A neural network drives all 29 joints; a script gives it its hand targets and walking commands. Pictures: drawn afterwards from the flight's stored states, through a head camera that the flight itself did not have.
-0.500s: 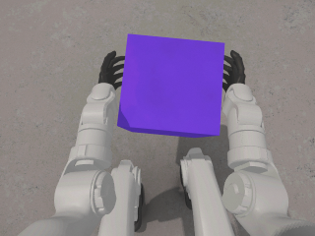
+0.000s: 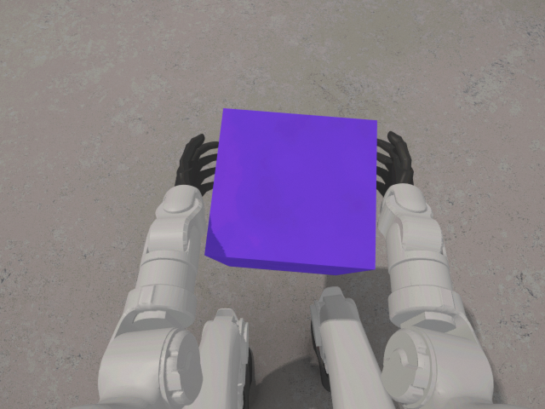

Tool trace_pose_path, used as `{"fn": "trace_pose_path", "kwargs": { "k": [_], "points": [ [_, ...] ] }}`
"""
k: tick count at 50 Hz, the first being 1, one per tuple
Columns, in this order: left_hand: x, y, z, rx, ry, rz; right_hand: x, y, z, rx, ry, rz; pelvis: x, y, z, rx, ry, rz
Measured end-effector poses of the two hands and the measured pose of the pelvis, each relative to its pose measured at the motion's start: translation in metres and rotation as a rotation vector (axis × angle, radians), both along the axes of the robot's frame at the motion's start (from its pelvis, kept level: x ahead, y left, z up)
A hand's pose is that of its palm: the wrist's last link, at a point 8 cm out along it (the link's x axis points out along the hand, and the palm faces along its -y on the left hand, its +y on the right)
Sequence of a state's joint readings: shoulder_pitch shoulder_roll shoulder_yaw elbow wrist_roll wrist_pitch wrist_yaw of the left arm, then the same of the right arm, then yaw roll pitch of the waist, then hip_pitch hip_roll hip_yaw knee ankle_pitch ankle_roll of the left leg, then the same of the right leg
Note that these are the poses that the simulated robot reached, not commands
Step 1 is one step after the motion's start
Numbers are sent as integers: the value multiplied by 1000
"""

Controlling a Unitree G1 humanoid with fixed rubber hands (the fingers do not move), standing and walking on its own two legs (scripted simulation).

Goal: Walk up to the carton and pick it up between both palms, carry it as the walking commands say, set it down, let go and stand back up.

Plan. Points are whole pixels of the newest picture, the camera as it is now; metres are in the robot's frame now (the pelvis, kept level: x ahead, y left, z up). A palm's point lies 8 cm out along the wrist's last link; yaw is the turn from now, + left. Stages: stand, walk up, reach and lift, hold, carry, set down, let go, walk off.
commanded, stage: reach and lift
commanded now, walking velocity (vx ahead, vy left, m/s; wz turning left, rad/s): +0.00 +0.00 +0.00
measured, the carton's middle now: (289, 206) +0.43 -0.05 -0.12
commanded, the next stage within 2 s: none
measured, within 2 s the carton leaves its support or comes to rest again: neither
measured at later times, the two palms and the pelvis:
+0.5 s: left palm (176, 181) +0.43 +0.10 +0.02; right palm (419, 180) +0.40 -0.20 +0.03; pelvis +0.02 +0.00 +0.07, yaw -1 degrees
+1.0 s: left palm (151, 170) +0.41 +0.10 +0.10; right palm (450, 169) +0.38 -0.19 +0.10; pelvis +0.04 +0.00 +0.14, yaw -1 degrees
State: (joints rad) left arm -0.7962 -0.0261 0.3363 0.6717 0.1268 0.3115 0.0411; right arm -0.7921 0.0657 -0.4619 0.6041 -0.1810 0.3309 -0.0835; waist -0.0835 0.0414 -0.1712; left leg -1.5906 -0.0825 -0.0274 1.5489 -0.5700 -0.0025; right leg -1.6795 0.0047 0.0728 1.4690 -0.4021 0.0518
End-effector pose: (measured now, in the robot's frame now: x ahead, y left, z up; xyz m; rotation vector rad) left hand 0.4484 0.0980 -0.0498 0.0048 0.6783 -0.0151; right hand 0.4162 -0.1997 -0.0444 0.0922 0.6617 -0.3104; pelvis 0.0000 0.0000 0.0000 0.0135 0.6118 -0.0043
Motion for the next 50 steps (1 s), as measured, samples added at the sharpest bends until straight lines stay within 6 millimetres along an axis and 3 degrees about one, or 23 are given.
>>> {"fn": "trace_pose_path", "kwargs": {
  "k": [50],
  "points": [
    [-38,5,147,7,15,5,-39,5,145,16,12,-2,42,1,135,-13,-232,-11]
  ]
}}
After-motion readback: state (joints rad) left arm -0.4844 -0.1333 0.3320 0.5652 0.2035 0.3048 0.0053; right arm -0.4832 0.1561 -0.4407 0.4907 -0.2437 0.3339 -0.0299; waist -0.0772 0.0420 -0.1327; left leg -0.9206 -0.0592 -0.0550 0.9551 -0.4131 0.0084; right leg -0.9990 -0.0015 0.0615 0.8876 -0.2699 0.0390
